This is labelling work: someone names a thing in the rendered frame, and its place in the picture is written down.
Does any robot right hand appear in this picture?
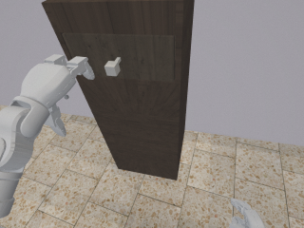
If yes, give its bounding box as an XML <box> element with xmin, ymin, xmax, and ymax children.
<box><xmin>229</xmin><ymin>199</ymin><xmax>266</xmax><ymax>228</ymax></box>

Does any drawer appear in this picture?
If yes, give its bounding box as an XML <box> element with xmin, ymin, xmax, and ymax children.
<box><xmin>62</xmin><ymin>32</ymin><xmax>176</xmax><ymax>83</ymax></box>

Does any cabinet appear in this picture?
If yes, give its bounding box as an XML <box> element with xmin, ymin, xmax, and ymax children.
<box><xmin>41</xmin><ymin>0</ymin><xmax>195</xmax><ymax>181</ymax></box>

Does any robot left hand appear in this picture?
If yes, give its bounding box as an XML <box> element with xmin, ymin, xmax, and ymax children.
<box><xmin>20</xmin><ymin>54</ymin><xmax>95</xmax><ymax>137</ymax></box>

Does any handle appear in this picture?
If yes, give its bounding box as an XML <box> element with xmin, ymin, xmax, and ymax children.
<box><xmin>104</xmin><ymin>57</ymin><xmax>121</xmax><ymax>77</ymax></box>

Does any left robot forearm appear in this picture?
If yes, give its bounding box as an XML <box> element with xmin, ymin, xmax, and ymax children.
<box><xmin>0</xmin><ymin>96</ymin><xmax>50</xmax><ymax>219</ymax></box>

